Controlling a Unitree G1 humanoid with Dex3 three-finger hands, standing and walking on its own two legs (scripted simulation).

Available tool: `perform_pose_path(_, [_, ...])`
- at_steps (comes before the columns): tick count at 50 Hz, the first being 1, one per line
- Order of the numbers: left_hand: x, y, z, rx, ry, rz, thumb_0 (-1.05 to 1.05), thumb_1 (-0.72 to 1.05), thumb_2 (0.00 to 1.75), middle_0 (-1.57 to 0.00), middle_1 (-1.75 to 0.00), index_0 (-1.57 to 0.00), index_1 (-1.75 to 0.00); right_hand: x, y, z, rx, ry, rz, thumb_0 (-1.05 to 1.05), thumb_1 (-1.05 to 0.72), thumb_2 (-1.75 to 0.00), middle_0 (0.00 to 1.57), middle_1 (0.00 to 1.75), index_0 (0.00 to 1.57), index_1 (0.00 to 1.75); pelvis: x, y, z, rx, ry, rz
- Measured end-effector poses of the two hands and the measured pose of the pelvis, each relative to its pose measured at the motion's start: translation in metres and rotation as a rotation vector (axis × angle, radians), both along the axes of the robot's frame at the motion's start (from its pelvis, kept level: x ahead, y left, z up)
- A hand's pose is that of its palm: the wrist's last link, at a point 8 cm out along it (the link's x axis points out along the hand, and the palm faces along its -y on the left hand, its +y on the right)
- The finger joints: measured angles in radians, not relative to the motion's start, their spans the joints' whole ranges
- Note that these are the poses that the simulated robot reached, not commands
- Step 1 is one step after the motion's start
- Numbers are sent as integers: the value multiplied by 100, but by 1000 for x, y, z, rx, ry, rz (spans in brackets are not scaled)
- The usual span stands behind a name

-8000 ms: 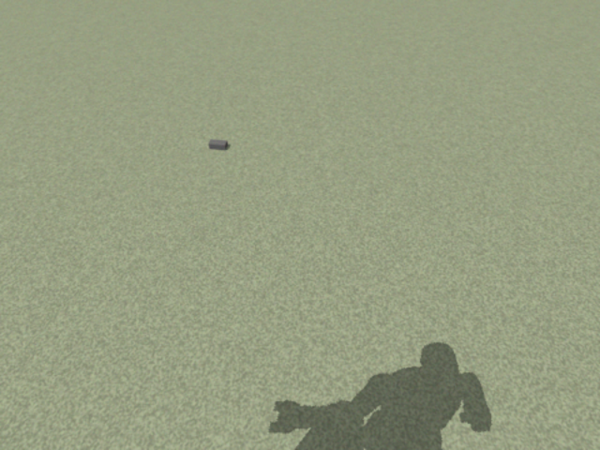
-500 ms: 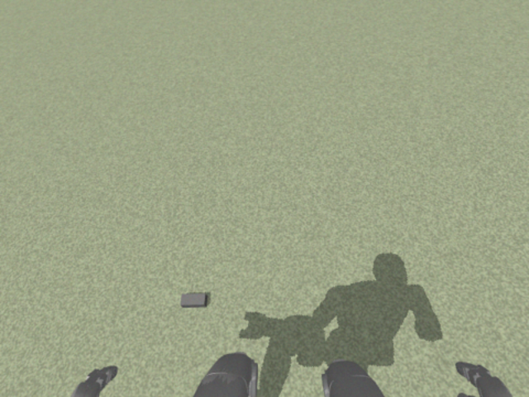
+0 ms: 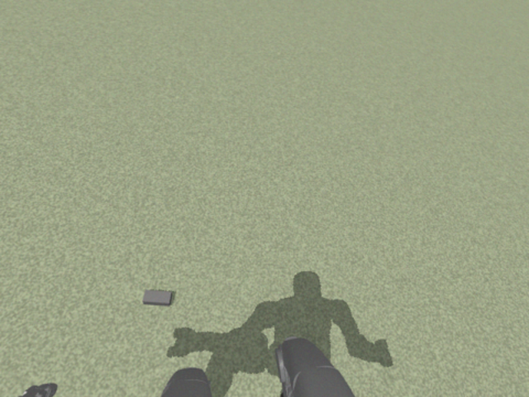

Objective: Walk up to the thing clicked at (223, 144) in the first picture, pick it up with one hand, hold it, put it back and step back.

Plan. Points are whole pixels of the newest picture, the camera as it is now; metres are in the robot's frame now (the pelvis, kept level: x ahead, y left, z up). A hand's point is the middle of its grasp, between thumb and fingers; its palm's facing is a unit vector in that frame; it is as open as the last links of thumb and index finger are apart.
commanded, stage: walk up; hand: left
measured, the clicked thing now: (157, 298) +0.46 +0.28 -0.74
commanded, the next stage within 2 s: stand in 0.30 s
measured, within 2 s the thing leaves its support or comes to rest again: neither
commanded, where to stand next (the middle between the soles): +0.08 -0.06 m, yaw +4 degrees
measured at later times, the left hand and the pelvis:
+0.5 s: hand out of the picture +0.07 +0.22 -0.13, palm faces -0.05 -0.91 -0.42, open 7.4 cm; pelvis +0.00 -0.05 +0.00, yaw -2 degrees
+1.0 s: hand out of the picture +0.10 +0.20 -0.14, palm faces -0.08 -0.95 -0.30, open 7.4 cm; pelvis +0.00 -0.04 +0.02, yaw -2 degrees
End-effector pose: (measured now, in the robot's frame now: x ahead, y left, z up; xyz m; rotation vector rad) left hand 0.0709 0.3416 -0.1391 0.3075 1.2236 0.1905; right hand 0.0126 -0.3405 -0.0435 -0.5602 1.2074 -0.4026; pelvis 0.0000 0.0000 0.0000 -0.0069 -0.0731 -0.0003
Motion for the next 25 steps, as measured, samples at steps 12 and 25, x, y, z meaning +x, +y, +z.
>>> perform_pose_path(12, [-13, -64, -11, -66, 52, -38, 1, 91, 90, -20, -30, -20, -30, -5, -50, -1, 13, -28, -3, 1, -90, -90, 21, 30, 21, 30, -2, -33, -6, -4, 8, -42])
perform_pose_path(25, [-5, -82, 52, 91, -36, -47, 1, 90, 90, -21, -30, -20, -30, 52, -10, -75, 330, -99, 13, 1, -91, -90, 21, 30, 20, 30, 1, -51, 4, 10, 14, -37])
